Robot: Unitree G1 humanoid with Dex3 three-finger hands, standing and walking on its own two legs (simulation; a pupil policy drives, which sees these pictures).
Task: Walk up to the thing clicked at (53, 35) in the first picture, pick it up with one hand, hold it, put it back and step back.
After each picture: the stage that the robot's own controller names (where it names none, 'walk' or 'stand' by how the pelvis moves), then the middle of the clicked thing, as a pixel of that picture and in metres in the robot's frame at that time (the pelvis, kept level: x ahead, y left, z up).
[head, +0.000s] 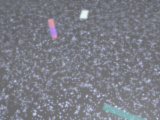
stand; (52, 29) +1.65 +0.44 -0.66
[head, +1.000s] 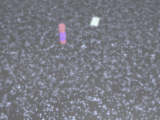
walk; (62, 34) +1.54 +0.22 -0.64
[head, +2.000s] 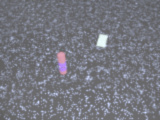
walk; (62, 63) +1.01 +0.22 -0.64
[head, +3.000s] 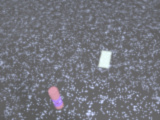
walk; (56, 98) +0.62 +0.28 -0.62
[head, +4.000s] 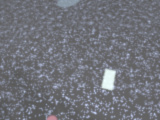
stand; out of the picture +0.42 +0.26 -0.63
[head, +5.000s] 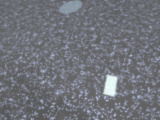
stand; out of the picture +0.40 +0.25 -0.66
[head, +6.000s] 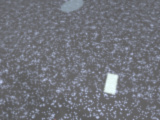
stand; out of the picture +0.42 +0.25 -0.66
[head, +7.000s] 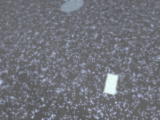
stand; out of the picture +0.41 +0.26 -0.66
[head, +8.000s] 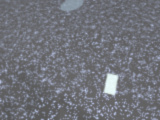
stand; out of the picture +0.40 +0.26 -0.66
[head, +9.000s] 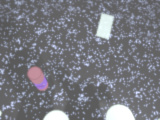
go down; (39, 80) +0.47 +0.24 -0.44
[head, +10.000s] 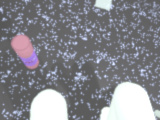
go down; (27, 54) +0.51 +0.25 -0.28
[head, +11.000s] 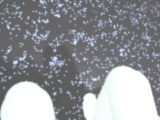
close in; out of the picture +0.50 +0.28 -0.19
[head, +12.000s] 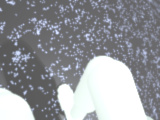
close; out of the picture +0.49 +0.31 -0.17
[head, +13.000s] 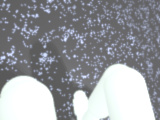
lift; out of the picture +0.40 +0.30 -0.16
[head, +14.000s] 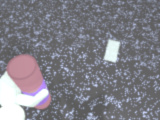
hold; (33, 86) +0.33 +0.19 +0.02
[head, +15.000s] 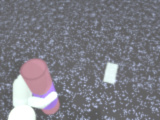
hold; (43, 90) +0.33 +0.16 +0.02
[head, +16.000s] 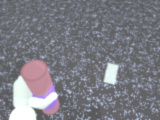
hold; (43, 91) +0.33 +0.16 +0.02
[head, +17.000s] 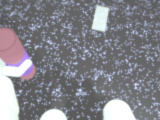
crouch; (17, 58) +0.44 +0.21 -0.05
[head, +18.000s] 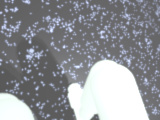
lower; out of the picture +0.51 +0.27 -0.15
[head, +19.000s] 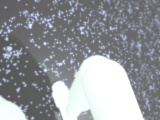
lower; out of the picture +0.50 +0.30 -0.18
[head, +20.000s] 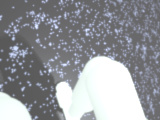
lower; out of the picture +0.49 +0.30 -0.18
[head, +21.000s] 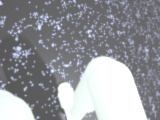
lower; out of the picture +0.48 +0.30 -0.18
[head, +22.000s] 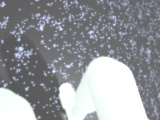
loosen; out of the picture +0.48 +0.29 -0.18
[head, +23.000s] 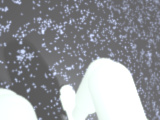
withdraw; out of the picture +0.48 +0.27 -0.18
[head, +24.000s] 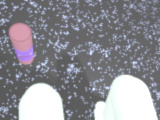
walk; (23, 47) +0.50 +0.23 -0.22
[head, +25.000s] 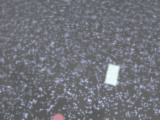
stand; out of the picture +0.42 +0.19 -0.58
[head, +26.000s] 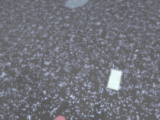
stand; out of the picture +0.43 +0.20 -0.60
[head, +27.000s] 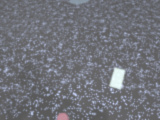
stand; out of the picture +0.43 +0.19 -0.61
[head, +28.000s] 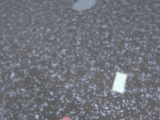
walk; out of the picture +0.44 +0.19 -0.66
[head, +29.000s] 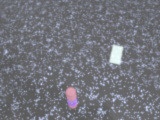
walk; (71, 98) +0.53 +0.12 -0.63
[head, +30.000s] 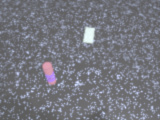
walk; (49, 74) +0.72 +0.30 -0.62
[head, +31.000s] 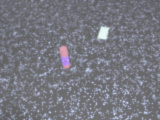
stand; (64, 57) +1.03 +0.26 -0.63
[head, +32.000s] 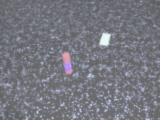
stand; (67, 63) +1.03 +0.22 -0.65
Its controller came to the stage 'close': yes
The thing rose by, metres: 0.67
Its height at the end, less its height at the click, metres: +0.00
